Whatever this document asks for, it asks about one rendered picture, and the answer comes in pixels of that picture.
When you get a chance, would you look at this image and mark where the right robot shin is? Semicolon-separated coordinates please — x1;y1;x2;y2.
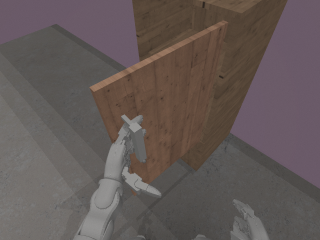
196;234;206;238

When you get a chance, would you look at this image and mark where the left robot hand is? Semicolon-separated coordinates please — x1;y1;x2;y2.
103;115;162;198

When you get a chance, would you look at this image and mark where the cupboard door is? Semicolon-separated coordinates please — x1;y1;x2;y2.
89;20;229;196

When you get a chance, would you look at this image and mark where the robot left forearm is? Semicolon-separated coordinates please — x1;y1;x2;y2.
73;178;124;240

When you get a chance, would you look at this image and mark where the handle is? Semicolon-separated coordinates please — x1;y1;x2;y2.
121;114;147;162

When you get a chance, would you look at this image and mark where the right robot hand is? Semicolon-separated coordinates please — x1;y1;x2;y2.
230;199;270;240

